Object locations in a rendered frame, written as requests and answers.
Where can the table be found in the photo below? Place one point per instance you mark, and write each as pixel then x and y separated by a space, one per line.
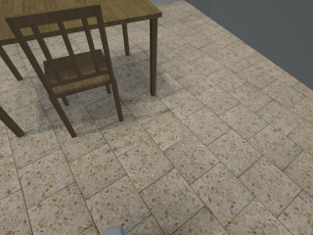
pixel 115 12

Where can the left robot thigh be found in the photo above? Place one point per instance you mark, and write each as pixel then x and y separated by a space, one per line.
pixel 115 230

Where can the chair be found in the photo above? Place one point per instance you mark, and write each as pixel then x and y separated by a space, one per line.
pixel 74 73

